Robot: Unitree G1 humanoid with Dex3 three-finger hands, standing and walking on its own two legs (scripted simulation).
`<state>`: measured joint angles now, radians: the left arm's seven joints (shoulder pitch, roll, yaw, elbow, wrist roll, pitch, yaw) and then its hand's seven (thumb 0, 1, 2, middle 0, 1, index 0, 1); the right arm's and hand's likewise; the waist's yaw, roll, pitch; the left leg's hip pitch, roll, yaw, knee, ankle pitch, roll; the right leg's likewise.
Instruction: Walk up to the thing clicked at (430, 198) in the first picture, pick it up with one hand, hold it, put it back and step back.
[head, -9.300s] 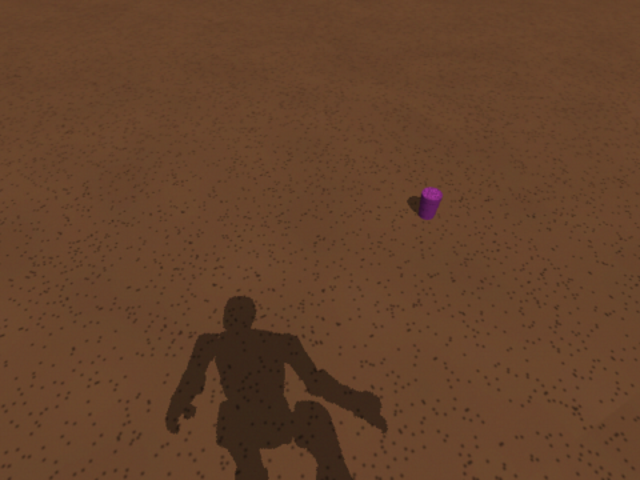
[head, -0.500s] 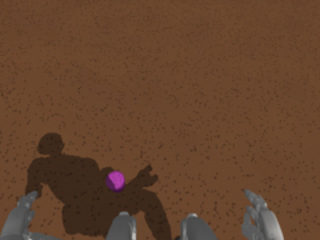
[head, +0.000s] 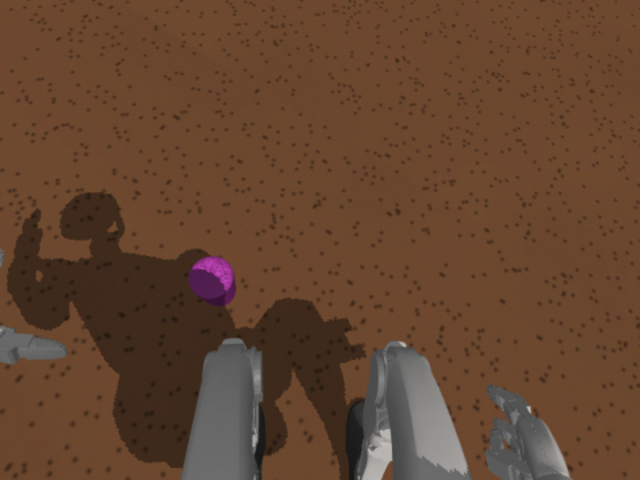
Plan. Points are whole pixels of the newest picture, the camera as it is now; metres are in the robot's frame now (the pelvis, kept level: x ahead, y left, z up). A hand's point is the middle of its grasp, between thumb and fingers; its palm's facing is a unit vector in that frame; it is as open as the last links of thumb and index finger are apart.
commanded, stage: go down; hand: left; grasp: from the side
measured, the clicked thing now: (216, 284) +0.45 +0.21 -0.45
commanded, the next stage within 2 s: approach in 1.54 s
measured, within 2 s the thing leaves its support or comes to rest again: neither
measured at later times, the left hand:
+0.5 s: hand (28, 287) +0.35 +0.38 -0.11, palm faces +0.12 -0.97 -0.20, open 16.9 cm
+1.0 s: hand (33, 280) +0.37 +0.39 -0.13, palm faces +0.12 -0.98 -0.15, open 17.2 cm
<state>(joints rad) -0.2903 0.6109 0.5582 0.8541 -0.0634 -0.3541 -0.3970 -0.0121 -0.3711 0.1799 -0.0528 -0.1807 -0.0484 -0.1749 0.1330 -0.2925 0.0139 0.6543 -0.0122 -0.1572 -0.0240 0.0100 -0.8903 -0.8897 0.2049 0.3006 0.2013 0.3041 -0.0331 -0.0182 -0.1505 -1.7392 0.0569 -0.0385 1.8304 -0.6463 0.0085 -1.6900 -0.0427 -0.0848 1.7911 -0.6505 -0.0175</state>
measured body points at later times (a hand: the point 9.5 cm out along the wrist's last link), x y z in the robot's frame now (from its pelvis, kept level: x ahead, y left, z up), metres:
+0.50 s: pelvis -0.01 +0.01 -0.07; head +0.19 +0.06 +0.32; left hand +0.34 +0.43 -0.09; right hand +0.14 -0.27 -0.18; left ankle +0.07 +0.12 -0.48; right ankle +0.08 -0.12 -0.48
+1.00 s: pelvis -0.02 +0.01 -0.12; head +0.19 +0.07 +0.28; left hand +0.36 +0.44 -0.12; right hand +0.13 -0.28 -0.22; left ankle +0.07 +0.12 -0.48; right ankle +0.07 -0.12 -0.48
